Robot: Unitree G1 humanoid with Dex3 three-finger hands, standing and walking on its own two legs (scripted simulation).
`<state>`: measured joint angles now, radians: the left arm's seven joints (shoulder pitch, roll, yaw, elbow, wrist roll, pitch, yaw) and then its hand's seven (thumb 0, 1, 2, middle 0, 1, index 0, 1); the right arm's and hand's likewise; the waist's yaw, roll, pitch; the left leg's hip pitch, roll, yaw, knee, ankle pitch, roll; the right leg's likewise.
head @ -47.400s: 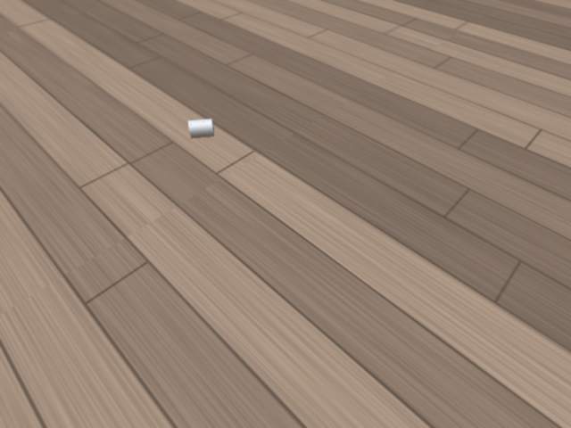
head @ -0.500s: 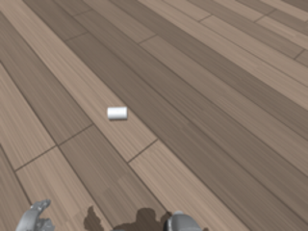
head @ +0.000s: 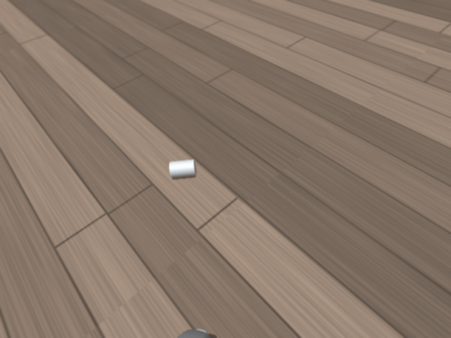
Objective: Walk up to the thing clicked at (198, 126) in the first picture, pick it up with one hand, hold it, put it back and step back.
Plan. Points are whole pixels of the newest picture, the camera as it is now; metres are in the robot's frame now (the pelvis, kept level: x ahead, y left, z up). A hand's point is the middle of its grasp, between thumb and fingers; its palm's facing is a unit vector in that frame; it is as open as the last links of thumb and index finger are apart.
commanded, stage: step back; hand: left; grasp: from above
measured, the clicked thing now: (182, 168) +1.07 +0.32 -0.72
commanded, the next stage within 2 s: stand in 1.00 s
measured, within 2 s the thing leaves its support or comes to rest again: neither
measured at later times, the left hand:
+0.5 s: hand out of the picture +0.02 +0.25 -0.14, palm faces +0.09 -0.91 -0.39, open 7.3 cm
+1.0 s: hand out of the picture +0.07 +0.28 -0.15, palm faces +0.08 -0.93 -0.36, open 7.3 cm
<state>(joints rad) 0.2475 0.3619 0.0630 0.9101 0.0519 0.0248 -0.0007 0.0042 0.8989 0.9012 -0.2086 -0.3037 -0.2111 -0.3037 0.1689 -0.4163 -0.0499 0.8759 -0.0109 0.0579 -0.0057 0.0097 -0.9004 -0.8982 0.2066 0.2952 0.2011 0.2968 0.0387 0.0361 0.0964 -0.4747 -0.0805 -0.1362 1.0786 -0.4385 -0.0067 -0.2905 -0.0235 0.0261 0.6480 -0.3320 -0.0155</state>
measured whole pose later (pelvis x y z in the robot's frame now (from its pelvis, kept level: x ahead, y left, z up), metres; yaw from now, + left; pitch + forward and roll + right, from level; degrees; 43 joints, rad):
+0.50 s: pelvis -0.02 -0.02 +0.00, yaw +4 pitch -3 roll +0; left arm 0.24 0.36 0.07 0.97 0.05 -0.04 -0.02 0.00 0.90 0.90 -0.21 -0.30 -0.21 -0.30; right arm 0.25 -0.39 -0.05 0.98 -0.03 0.02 0.01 0.01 -0.90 -0.90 0.21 0.30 0.20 0.30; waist 0.03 0.03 0.05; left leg -0.35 -0.03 -0.10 0.92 -0.49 0.02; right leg -0.26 0.01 -0.06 0.60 -0.29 -0.06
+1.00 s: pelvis +0.02 +0.01 +0.00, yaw +4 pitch -2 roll -1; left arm 0.16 0.37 0.03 1.02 0.01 -0.02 0.00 0.00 0.90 0.90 -0.20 -0.30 -0.21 -0.30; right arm 0.06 -0.31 -0.01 1.01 -0.01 0.01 0.02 0.01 -0.90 -0.90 0.21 0.30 0.20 0.30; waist 0.03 0.00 0.08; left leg -0.31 0.04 0.03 0.59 -0.24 -0.01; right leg -0.20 -0.01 -0.02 0.58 -0.34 0.01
